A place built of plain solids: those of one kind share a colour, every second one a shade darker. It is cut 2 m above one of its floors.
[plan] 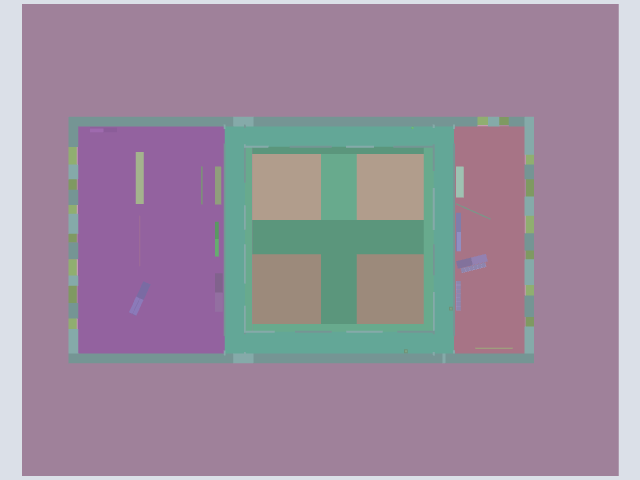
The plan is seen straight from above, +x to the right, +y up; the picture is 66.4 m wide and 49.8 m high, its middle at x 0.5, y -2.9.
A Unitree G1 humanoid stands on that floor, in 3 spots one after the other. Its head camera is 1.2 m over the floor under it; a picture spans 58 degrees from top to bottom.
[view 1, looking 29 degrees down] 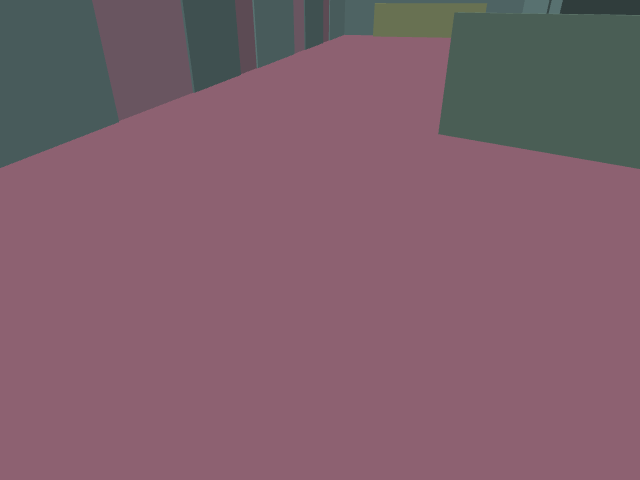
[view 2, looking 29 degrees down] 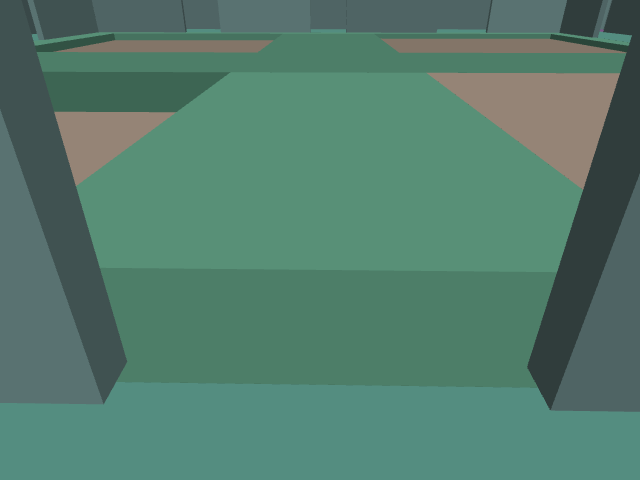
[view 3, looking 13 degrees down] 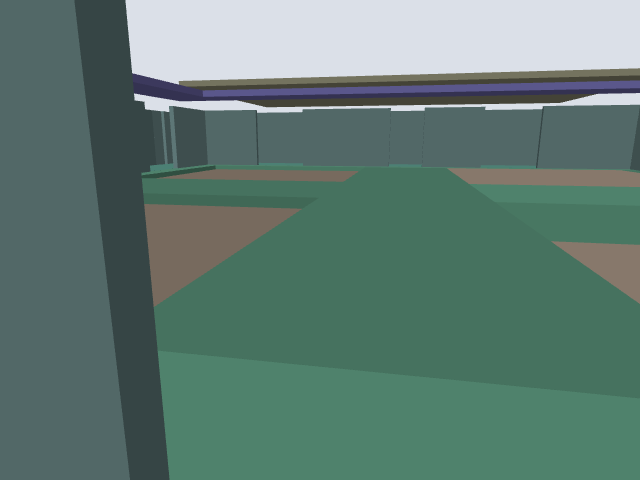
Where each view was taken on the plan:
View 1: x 18.41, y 3.88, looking -77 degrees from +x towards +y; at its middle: floor_breakhall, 2.48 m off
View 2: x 2.46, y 7.88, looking -89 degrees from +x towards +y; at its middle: floor_gang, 2.47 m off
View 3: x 13.36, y -2.60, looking -169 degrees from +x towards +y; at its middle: floor_gang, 5.33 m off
